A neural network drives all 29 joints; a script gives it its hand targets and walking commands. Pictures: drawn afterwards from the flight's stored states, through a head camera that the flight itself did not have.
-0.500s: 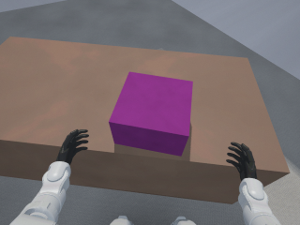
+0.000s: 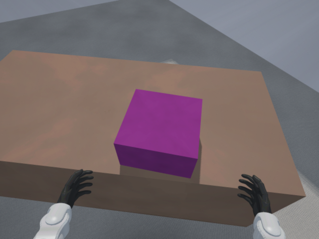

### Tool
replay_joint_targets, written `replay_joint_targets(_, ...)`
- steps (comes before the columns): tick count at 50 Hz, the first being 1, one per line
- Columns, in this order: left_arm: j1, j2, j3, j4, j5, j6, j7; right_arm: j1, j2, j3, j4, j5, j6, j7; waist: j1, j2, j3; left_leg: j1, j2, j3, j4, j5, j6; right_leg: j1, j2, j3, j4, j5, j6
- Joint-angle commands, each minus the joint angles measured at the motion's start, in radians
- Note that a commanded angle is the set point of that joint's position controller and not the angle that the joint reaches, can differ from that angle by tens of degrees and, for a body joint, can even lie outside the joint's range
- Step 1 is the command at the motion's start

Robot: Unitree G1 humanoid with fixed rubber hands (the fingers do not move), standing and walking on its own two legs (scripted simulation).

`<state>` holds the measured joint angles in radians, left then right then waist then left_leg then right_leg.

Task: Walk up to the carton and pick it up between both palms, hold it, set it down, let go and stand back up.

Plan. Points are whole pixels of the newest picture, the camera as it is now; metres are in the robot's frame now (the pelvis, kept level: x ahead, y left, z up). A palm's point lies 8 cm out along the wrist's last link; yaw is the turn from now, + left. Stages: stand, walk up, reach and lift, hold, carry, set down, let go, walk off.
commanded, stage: set down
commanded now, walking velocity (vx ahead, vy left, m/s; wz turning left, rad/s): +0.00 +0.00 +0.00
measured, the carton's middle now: (161, 131) +0.50 +0.01 -0.13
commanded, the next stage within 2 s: let go in 1.14 s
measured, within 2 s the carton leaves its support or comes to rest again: neither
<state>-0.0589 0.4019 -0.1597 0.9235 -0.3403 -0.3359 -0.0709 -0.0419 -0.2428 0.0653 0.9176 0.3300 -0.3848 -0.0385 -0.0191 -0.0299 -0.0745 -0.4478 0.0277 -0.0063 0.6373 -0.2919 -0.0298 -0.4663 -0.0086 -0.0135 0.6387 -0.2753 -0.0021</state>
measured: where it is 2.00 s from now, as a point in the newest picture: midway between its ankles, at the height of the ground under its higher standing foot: outside the picture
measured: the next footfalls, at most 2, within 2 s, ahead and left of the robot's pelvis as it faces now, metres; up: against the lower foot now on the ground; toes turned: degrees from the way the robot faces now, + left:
none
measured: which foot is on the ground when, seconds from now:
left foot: down 0.00-1.00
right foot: down 0.00-1.00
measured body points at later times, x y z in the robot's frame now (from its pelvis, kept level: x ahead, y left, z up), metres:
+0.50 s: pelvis +0.02 -0.01 +0.01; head +0.02 +0.00 +0.46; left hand +0.19 +0.24 -0.08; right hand +0.20 -0.24 -0.07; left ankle +0.02 +0.14 -0.72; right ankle +0.03 -0.12 -0.72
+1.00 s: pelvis +0.01 -0.02 +0.01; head +0.01 -0.02 +0.46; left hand +0.18 +0.23 -0.08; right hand +0.17 -0.25 -0.09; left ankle +0.02 +0.14 -0.72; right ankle +0.03 -0.12 -0.72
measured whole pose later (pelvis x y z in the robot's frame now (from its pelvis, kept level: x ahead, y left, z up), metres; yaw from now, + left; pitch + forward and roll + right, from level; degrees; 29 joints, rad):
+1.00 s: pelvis +0.01 -0.02 +0.01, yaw +0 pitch +0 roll +1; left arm 0.16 0.30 -0.09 0.67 -0.12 0.08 -0.01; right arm 0.14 -0.22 0.06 0.85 0.08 -0.22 -0.01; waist -0.02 -0.01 -0.02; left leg -0.22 0.03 -0.01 0.46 -0.24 -0.04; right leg -0.27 -0.01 -0.02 0.54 -0.26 -0.02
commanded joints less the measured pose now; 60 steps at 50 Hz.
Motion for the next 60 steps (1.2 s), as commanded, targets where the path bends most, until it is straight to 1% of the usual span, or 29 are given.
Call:
replay_joint_targets(1, -0.041, 0.079, 0.193, -0.268, 0.123, 0.022, -0.004, -0.038, -0.013, -0.031, -0.178, -0.130, -0.015, 0.007, 0.023, 0.073, -0.124, 0.170, -0.074, 0.044, -0.187, 0.260, -0.027, 0.429, 0.027, 0.034, -0.222, 0.228, -0.014)
replay_joint_targets(5, 0.012, 0.092, 0.231, -0.304, 0.108, 0.018, -0.003, 0.002, 0.042, -0.017, -0.253, -0.144, -0.035, 0.003, 0.026, 0.018, -0.082, 0.190, -0.089, 0.069, -0.188, 0.262, -0.006, 0.440, 0.002, 0.045, -0.222, 0.254, 0.002)
replay_joint_targets(7, -0.015, 0.104, 0.226, -0.303, 0.134, 0.045, 0.004, -0.035, 0.023, -0.015, -0.239, -0.160, -0.015, 0.004, 0.027, 0.036, -0.085, 0.187, -0.091, 0.071, -0.203, 0.242, -0.002, 0.422, 0.008, 0.038, -0.230, 0.217, -0.001)
replay_joint_targets(8, 0.013, 0.040, 0.220, -0.254, 0.179, 0.083, 0.014, -0.017, -0.013, -0.029, -0.098, -0.195, 0.000, 0.019, 0.031, 0.090, -0.035, 0.235, -0.079, 0.060, -0.220, 0.259, -0.026, 0.418, 0.026, 0.029, -0.246, 0.186, -0.013)
replay_joint_targets(9, -0.011, 0.101, 0.228, -0.337, 0.129, 0.057, 0.007, -0.008, 0.017, -0.061, -0.241, -0.191, -0.023, 0.004, 0.031, 0.033, -0.109, 0.208, -0.082, 0.072, -0.201, 0.255, -0.012, 0.422, 0.004, 0.034, -0.250, 0.227, -0.009)
replay_joint_targets(12, 0.049, 0.067, 0.229, -0.393, 0.161, 0.077, 0.027, 0.008, -0.011, -0.063, -0.219, -0.170, -0.014, 0.017, 0.037, 0.070, -0.142, 0.253, -0.079, 0.055, -0.205, 0.325, -0.019, 0.422, 0.020, 0.024, -0.234, 0.266, -0.011)
replay_joint_targets(13, 0.077, 0.036, 0.248, -0.309, 0.200, 0.128, 0.030, -0.012, -0.038, -0.050, -0.085, -0.186, 0.012, 0.031, 0.059, 0.110, -0.046, 0.300, -0.072, 0.063, -0.215, 0.349, -0.034, 0.385, 0.036, 0.014, -0.241, 0.237, -0.012)
replay_joint_targets(16, 0.074, 0.049, 0.232, -0.394, 0.177, 0.141, 0.021, 0.015, -0.005, -0.077, -0.223, -0.210, 0.008, 0.014, 0.040, 0.048, -0.086, 0.272, -0.075, 0.079, -0.218, 0.296, -0.021, 0.408, 0.031, 0.007, -0.260, 0.222, 0.000)
replay_joint_targets(17, 0.070, 0.041, 0.233, -0.374, 0.207, 0.178, 0.034, -0.012, -0.038, -0.082, -0.124, -0.227, 0.038, 0.028, 0.049, 0.087, -0.077, 0.279, -0.073, 0.071, -0.225, 0.294, -0.029, 0.404, 0.043, 0.002, -0.259, 0.190, -0.011)
replay_joint_targets(20, 0.090, 0.035, 0.240, -0.432, 0.200, 0.185, 0.035, 0.032, 0.004, -0.083, -0.185, -0.227, 0.032, 0.022, 0.059, 0.054, -0.073, 0.291, -0.072, 0.079, -0.228, 0.319, -0.034, 0.408, 0.035, -0.002, -0.268, 0.236, -0.002)
replay_joint_targets(23, 0.111, -0.009, 0.222, -0.389, 0.238, 0.227, 0.047, 0.027, -0.034, -0.092, -0.095, -0.246, 0.053, 0.039, 0.038, 0.088, -0.027, 0.308, -0.069, 0.067, -0.243, 0.287, -0.039, 0.370, 0.043, -0.006, -0.278, 0.190, -0.020)
replay_joint_targets(25, 0.118, -0.007, 0.229, -0.377, 0.274, 0.257, 0.060, 0.022, -0.034, -0.090, -0.076, -0.265, 0.071, 0.048, 0.061, 0.111, -0.019, 0.296, -0.062, 0.068, -0.258, 0.250, -0.039, 0.381, 0.046, -0.011, -0.285, 0.141, -0.024)
replay_joint_targets(27, 0.149, -0.025, 0.224, -0.387, 0.286, 0.287, 0.070, 0.040, -0.043, -0.097, -0.073, -0.281, 0.082, 0.054, 0.052, 0.102, -0.022, 0.314, -0.070, 0.076, -0.261, 0.275, -0.040, 0.379, 0.045, -0.020, -0.309, 0.156, -0.023)
replay_joint_targets(31, 0.104, 0.064, 0.259, -0.568, 0.213, 0.226, 0.067, 0.083, 0.023, -0.110, -0.319, -0.275, 0.049, 0.024, 0.068, -0.014, -0.102, 0.242, -0.088, 0.092, -0.256, 0.231, 0.001, 0.446, 0.006, 0.008, -0.270, 0.263, 0.012)
replay_joint_targets(33, 0.125, -0.009, 0.237, -0.425, 0.279, 0.297, 0.068, 0.043, -0.044, -0.092, -0.134, -0.287, 0.088, 0.039, 0.061, 0.059, -0.021, 0.294, -0.080, 0.090, -0.280, 0.237, -0.015, 0.413, 0.037, -0.011, -0.275, 0.226, 0.002)
replay_joint_targets(35, 0.151, -0.017, 0.226, -0.421, 0.274, 0.309, 0.059, 0.090, -0.024, -0.092, -0.176, -0.304, 0.087, 0.035, 0.036, 0.039, -0.010, 0.317, -0.073, 0.081, -0.280, 0.237, -0.013, 0.406, 0.034, -0.020, -0.291, 0.197, -0.006)
replay_joint_targets(36, 0.177, 0.012, 0.255, -0.406, 0.282, 0.318, 0.050, 0.096, -0.002, -0.073, -0.203, -0.311, 0.088, 0.026, 0.065, -0.018, 0.007, 0.304, -0.087, 0.095, -0.269, 0.213, 0.003, 0.409, 0.019, 0.000, -0.317, 0.206, 0.000)
replay_joint_targets(39, 0.148, -0.016, 0.252, -0.425, 0.316, 0.370, 0.062, 0.080, -0.013, -0.078, -0.141, -0.328, 0.121, 0.033, 0.069, 0.048, 0.021, 0.289, -0.079, 0.103, -0.297, 0.179, -0.001, 0.417, 0.024, -0.008, -0.303, 0.154, 0.001)
replay_joint_targets(40, 0.139, -0.009, 0.256, -0.480, 0.292, 0.356, 0.062, 0.100, 0.008, -0.093, -0.237, -0.325, 0.106, 0.029, 0.070, 0.040, -0.012, 0.276, -0.080, 0.100, -0.275, 0.186, -0.002, 0.424, 0.019, -0.009, -0.304, 0.151, 0.000)
replay_joint_targets(41, 0.135, -0.011, 0.253, -0.442, 0.308, 0.379, 0.072, 0.079, -0.034, -0.091, -0.202, -0.335, 0.115, 0.037, 0.066, 0.033, 0.026, 0.297, -0.082, 0.103, -0.285, 0.183, 0.003, 0.388, 0.029, -0.014, -0.304, 0.141, 0.006)
replay_joint_targets(42, 0.144, 0.012, 0.261, -0.570, 0.246, 0.336, 0.063, 0.126, 0.005, -0.108, -0.379, -0.322, 0.091, 0.019, 0.072, -0.037, -0.030, 0.296, -0.082, 0.107, -0.280, 0.191, 0.026, 0.401, 0.013, -0.005, -0.307, 0.167, 0.016)
replay_joint_targets(44, 0.142, 0.012, 0.243, -0.443, 0.259, 0.360, 0.053, 0.112, 0.009, -0.087, -0.289, -0.337, 0.114, 0.016, 0.043, -0.051, 0.027, 0.292, -0.087, 0.108, -0.283, 0.155, 0.027, 0.375, 0.012, 0.005, -0.313, 0.162, 0.020)
replay_joint_targets(47, 0.105, -0.018, 0.234, -0.419, 0.306, 0.416, 0.077, 0.056, -0.030, -0.108, -0.207, -0.349, 0.149, 0.042, 0.070, 0.057, 0.065, 0.266, -0.074, 0.103, -0.311, 0.103, 0.015, 0.375, 0.022, -0.007, -0.310, 0.054, -0.005)
replay_joint_targets(48, 0.101, 0.010, 0.241, -0.507, 0.272, 0.394, 0.072, 0.077, 0.009, -0.108, -0.299, -0.360, 0.139, 0.031, 0.066, -0.011, 0.038, 0.262, -0.075, 0.101, -0.304, 0.069, 0.025, 0.373, 0.012, 0.008, -0.319, 0.043, 0.005)
replay_joint_targets(52, 0.127, 0.006, 0.248, -0.543, 0.283, 0.406, 0.084, 0.118, 0.004, -0.129, -0.306, -0.348, 0.136, 0.031, 0.054, 0.026, -0.005, 0.299, -0.075, 0.095, -0.291, 0.151, 0.027, 0.391, 0.014, 0.005, -0.298, 0.124, 0.001)
replay_joint_targets(53, 0.128, -0.010, 0.254, -0.473, 0.313, 0.431, 0.085, 0.096, -0.024, -0.116, -0.246, -0.354, 0.147, 0.040, 0.054, 0.039, 0.036, 0.312, -0.081, 0.098, -0.285, 0.174, 0.017, 0.373, 0.024, -0.001, -0.296, 0.139, 0.000)
replay_joint_targets(55, 0.140, 0.009, 0.272, -0.524, 0.283, 0.410, 0.066, 0.104, -0.008, -0.114, -0.366, -0.353, 0.124, 0.025, 0.060, -0.026, -0.010, 0.313, -0.085, 0.100, -0.264, 0.223, 0.030, 0.409, 0.011, 0.015, -0.294, 0.220, 0.010)
replay_joint_targets(58, 0.167, -0.044, 0.251, -0.489, 0.316, 0.432, 0.080, 0.127, -0.028, -0.104, -0.227, -0.338, 0.132, 0.039, 0.051, 0.073, 0.000, 0.356, -0.069, 0.082, -0.280, 0.274, 0.016, 0.375, 0.030, -0.002, -0.287, 0.227, -0.003)
replay_joint_targets(60, 0.154, -0.003, 0.263, -0.541, 0.312, 0.431, 0.074, 0.109, 0.005, -0.109, -0.305, -0.339, 0.126, 0.040, 0.058, 0.033, 0.035, 0.338, -0.071, 0.082, -0.273, 0.218, 0.018, 0.370, 0.022, -0.002, -0.294, 0.182, 0.006)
